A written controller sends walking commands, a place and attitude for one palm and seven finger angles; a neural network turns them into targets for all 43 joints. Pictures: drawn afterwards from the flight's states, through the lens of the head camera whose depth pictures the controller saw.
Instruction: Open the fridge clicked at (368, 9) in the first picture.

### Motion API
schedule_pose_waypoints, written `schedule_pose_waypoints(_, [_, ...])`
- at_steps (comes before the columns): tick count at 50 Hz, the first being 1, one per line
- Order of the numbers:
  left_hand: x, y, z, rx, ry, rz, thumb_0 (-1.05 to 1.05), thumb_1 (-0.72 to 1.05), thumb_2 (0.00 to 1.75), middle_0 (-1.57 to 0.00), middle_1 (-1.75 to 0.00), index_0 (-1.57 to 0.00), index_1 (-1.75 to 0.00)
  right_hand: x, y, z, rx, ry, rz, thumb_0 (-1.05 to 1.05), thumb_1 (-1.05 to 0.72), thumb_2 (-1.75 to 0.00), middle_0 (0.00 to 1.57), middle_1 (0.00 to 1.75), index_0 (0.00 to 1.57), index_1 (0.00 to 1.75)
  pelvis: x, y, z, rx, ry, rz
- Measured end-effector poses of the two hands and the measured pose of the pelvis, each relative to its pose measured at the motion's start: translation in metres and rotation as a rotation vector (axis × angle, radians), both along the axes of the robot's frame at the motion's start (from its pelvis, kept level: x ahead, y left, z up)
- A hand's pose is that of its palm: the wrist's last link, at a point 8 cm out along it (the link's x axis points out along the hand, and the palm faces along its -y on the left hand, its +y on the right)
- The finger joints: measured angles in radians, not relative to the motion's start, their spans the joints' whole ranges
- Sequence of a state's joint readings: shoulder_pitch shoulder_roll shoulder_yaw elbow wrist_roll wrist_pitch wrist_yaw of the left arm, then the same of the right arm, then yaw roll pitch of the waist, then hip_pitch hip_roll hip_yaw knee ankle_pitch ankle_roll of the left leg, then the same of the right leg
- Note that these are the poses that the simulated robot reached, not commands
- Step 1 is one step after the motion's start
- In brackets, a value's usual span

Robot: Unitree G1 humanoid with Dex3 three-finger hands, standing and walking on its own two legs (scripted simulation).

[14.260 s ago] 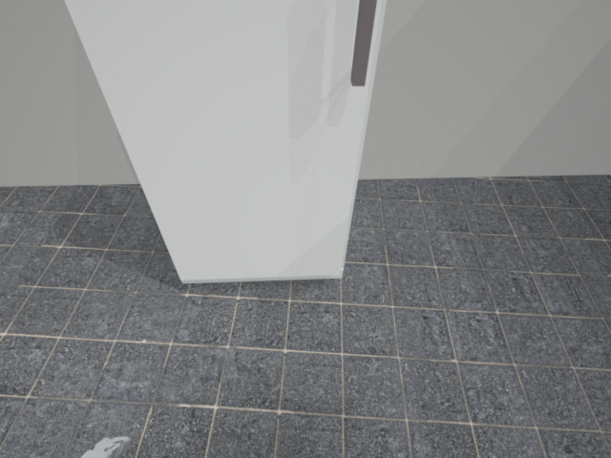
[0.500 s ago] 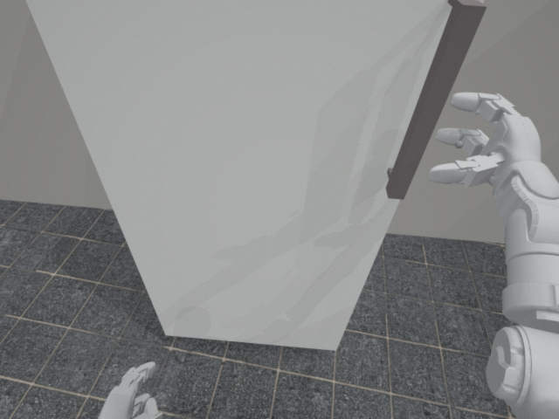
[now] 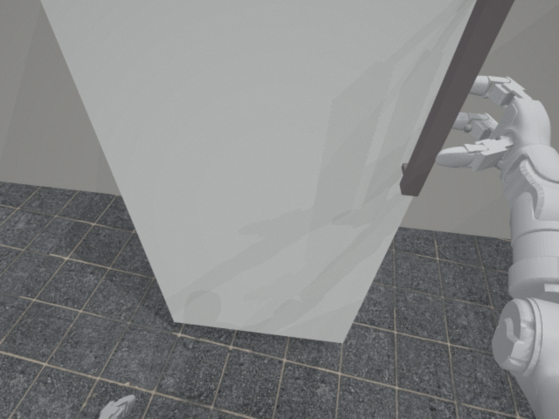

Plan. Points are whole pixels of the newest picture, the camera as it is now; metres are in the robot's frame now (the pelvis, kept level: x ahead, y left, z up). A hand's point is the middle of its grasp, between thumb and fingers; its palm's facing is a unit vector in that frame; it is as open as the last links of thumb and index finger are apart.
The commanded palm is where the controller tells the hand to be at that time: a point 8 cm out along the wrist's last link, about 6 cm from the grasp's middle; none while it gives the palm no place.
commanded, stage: slide the fingers in behind the handle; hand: right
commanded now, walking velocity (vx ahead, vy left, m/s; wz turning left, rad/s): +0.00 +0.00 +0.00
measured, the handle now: (439, 104) +0.49 -0.16 +0.24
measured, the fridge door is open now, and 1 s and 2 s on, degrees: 0 0 0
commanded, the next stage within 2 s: grip the handle and tug to test in 1.78 s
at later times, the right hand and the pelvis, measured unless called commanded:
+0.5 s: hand (462, 135) +0.44 -0.19 +0.23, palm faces +0.04 +1.00 +0.00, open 14.0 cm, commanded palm +0.42 -0.23 +0.23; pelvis +0.00 +0.00 +0.00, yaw +0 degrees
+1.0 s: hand (440, 129) +0.44 -0.16 +0.23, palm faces +0.02 +1.00 +0.00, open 14.0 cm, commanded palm +0.42 -0.20 +0.23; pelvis +0.01 +0.00 +0.00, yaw +0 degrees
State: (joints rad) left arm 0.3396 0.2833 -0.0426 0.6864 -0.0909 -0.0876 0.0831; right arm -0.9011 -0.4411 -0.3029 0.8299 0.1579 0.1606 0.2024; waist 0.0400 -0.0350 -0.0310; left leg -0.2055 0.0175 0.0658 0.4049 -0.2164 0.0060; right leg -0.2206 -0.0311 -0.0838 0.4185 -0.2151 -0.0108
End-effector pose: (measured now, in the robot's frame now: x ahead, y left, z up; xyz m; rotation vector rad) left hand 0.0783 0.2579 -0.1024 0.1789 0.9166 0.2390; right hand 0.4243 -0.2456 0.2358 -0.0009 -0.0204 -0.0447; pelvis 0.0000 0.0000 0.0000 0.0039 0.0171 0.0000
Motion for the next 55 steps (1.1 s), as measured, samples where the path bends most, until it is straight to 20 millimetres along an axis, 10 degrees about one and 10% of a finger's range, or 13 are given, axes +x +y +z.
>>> schedule_pose_waypoints(27, [0.054, -0.018, 0.013, -0.016, -0.103, -0.073, 0.02, 0.91, 0.9, -0.2, -0.3, -0.2, -0.3, -0.006, 0.009, -0.006, 0.001, 0.017, 0.003, -0.02, 0.5, -0.3, 0.31, 1.2, 0.3, 1.2, 0.004, -0.004, 0.0, 0.0, -0.006, -0.007])
schedule_pose_waypoints(55, [0.051, -0.018, 0.006, -0.039, -0.068, -0.064, 0.02, 0.91, 0.9, -0.2, -0.3, -0.2, -0.3, -0.002, 0.04, -0.005, 0.007, 0.014, 0.014, -0.02, 0.5, -0.3, 0.3, 1.2, 0.3, 1.2, 0.009, 0.0, 0.0, -0.003, -0.01, -0.003])
